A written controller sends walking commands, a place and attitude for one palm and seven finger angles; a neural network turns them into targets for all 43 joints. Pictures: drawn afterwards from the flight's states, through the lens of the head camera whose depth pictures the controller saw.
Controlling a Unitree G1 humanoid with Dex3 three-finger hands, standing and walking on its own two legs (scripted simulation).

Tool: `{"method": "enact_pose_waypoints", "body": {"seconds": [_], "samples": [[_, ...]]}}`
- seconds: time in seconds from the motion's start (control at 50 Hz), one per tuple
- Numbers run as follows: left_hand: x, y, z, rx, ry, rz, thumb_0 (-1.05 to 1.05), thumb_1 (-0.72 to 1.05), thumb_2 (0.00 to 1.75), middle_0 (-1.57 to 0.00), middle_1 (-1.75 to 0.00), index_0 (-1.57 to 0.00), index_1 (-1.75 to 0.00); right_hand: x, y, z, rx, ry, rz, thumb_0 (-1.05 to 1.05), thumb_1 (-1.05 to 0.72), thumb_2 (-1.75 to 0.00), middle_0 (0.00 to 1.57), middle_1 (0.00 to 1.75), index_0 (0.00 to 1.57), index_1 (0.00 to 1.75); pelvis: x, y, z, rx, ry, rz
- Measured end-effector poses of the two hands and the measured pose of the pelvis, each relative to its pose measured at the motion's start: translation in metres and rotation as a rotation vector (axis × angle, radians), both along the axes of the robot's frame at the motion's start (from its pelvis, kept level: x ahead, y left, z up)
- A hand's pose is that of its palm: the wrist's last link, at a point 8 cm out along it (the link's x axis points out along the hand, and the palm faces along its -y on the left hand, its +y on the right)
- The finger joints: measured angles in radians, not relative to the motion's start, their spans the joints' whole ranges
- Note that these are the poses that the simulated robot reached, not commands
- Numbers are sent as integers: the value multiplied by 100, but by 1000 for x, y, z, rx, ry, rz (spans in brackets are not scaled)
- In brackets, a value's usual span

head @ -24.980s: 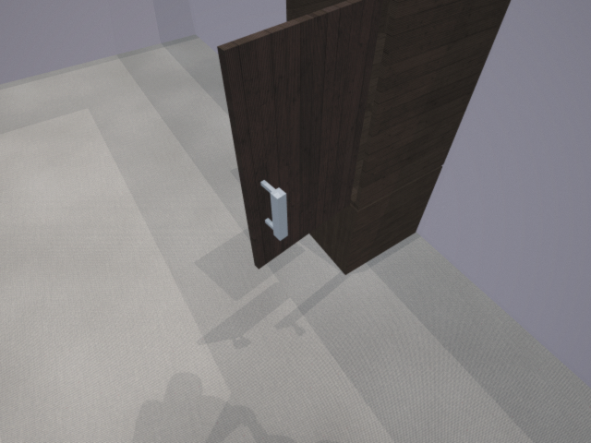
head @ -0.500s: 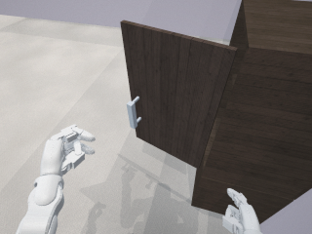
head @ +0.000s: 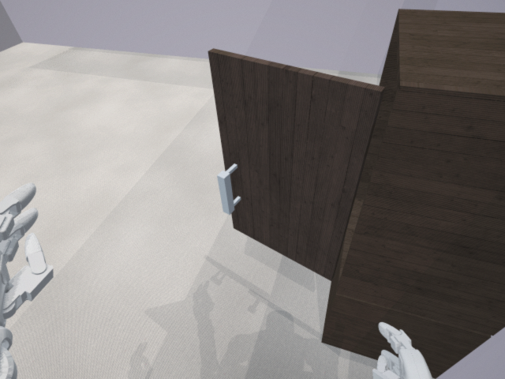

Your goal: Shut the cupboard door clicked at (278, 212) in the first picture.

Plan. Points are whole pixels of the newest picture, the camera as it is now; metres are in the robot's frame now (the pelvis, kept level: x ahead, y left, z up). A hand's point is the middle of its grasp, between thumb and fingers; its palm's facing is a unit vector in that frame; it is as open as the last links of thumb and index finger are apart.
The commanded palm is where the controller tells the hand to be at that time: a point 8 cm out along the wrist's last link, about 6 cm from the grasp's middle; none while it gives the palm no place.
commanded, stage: draw the hand back to the body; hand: left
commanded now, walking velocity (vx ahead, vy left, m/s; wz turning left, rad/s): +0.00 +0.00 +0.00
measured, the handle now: (231, 189) +0.62 +0.16 -0.11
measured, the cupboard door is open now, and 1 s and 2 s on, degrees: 74 74 74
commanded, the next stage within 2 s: step back with the hand held close in 0.24 s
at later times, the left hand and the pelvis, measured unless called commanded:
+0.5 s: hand (73, 269) +0.19 +0.25 +0.16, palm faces +0.45 -0.77 -0.44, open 7.4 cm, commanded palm +0.13 +0.28 +0.18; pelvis -0.01 -0.02 +0.00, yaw +0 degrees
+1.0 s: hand (43, 302) +0.15 +0.27 +0.15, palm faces +0.40 -0.78 -0.47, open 7.4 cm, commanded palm +0.09 +0.30 +0.18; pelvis -0.05 +0.01 -0.02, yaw -2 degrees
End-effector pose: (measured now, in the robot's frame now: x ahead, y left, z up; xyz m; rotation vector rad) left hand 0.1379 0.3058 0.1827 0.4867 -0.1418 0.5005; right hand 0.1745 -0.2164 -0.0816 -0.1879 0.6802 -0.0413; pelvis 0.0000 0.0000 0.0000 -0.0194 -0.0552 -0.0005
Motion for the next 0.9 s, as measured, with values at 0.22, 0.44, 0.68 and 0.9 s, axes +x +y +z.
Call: {"method": "enact_pose_waypoints", "body": {"seconds": [0.22, 0.44, 0.68, 0.9], "samples": [[6, -25, -11, -48, -3, -59, 2, 89, 90, -22, -31, -22, -31, -10, -19, 6, -27, -34, -32, 1, -90, -90, 20, 30, 20, 30, -4, -13, 0, 5, -12, -8], [9, -24, 0, 27, -12, -46, 1, 88, 90, -21, -31, -21, -30, -11, -27, 0, -4, -16, -45, 1, -90, -90, 20, 30, 20, 30, -6, -20, -1, 0, 18, -6], [9, -17, -7, 82, 35, -124, 1, 88, 90, -21, -31, -21, -30, -37, -41, -9, -88, 109, -145, 1, -90, -90, 20, 30, 20, 30, -12, -3, -7, 12, 80, -9], [-9, -3, -2, 114, -22, -137, 1, 88, 90, -21, -30, -21, -30, -54, -24, 1, -64, 44, -160, 1, -90, -90, 20, 30, 20, 30, -42, 5, -12, 16, 78, -35]]}}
